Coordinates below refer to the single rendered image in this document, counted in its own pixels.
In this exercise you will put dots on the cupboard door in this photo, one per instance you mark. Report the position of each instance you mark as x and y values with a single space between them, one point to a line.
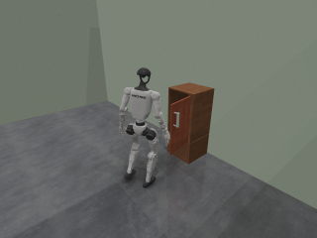
179 135

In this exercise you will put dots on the right robot hand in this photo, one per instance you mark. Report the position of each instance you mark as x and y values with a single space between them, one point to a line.
166 137

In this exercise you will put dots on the handle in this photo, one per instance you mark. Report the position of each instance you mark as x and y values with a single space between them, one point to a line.
177 119

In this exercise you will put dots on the robot right upper arm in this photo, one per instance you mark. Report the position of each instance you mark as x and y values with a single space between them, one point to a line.
157 106

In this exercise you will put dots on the robot head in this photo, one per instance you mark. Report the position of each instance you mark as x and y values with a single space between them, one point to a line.
142 73

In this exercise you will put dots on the left robot foot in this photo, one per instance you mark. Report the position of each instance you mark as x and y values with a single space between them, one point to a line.
127 175

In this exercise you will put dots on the robot right forearm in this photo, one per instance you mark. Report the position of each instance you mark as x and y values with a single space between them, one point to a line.
162 124

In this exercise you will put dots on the robot left forearm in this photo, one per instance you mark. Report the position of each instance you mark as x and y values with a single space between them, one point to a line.
122 118

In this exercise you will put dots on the left robot hand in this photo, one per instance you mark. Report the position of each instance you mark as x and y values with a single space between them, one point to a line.
122 129

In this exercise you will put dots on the robot left upper arm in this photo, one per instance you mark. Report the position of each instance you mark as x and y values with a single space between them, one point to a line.
125 99

